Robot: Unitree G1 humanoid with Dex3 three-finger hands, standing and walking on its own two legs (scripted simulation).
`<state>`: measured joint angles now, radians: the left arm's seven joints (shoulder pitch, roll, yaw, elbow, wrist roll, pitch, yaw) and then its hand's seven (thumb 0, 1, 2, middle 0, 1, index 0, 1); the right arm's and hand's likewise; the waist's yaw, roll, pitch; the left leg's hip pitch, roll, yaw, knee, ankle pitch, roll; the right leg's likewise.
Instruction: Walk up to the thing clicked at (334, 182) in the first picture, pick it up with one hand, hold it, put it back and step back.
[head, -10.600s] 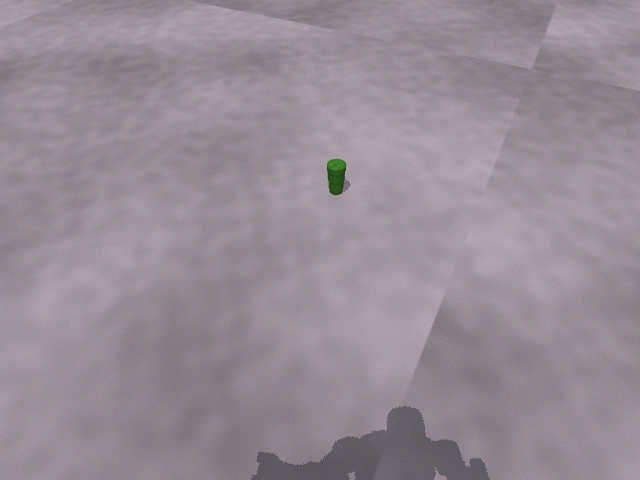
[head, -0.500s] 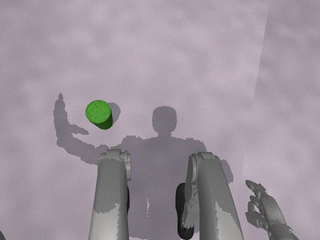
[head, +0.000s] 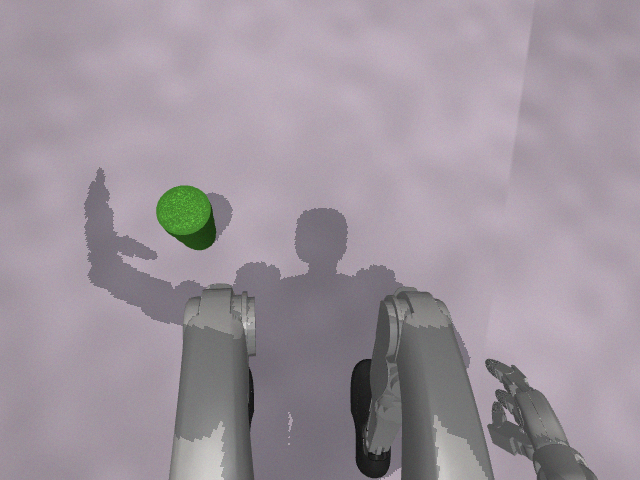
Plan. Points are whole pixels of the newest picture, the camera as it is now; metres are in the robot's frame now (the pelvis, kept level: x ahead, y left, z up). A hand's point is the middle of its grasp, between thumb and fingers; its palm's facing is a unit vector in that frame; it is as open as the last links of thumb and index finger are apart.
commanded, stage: go down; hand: left
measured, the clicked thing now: (192, 224) +0.46 +0.24 -0.31
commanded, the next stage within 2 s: approach in 0.28 s
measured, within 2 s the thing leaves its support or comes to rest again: neither
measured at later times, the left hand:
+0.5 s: hand out of the picture +0.36 +0.43 -0.01, palm faces +0.25 -0.97 -0.07, open 17.7 cm
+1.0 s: hand (106, 241) +0.40 +0.34 -0.21, palm faces +0.17 -0.99 +0.03, open 17.6 cm
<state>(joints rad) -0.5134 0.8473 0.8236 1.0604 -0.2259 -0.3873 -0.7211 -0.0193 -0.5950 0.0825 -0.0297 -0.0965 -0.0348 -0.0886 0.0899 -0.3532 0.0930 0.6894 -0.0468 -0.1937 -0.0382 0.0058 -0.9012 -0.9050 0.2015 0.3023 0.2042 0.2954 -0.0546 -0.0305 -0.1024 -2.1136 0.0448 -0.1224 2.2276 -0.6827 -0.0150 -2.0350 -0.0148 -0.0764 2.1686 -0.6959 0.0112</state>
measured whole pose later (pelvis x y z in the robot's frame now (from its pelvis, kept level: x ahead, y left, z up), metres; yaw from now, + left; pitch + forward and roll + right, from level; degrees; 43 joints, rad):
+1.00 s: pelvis -0.01 +0.01 -0.09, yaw -6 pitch +20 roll -12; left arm -0.57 0.85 0.79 1.31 -0.23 -0.81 -0.62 -0.02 -0.61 0.04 -0.06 -0.12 -0.07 -0.11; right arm -0.08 -0.36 0.30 0.65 -0.22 -0.12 0.04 0.00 -0.92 -0.90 0.20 0.30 0.20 0.30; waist -0.17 -0.20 0.15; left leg -2.25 0.05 -0.26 2.58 -0.71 -0.02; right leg -2.13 0.04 -0.16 2.42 -0.67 0.04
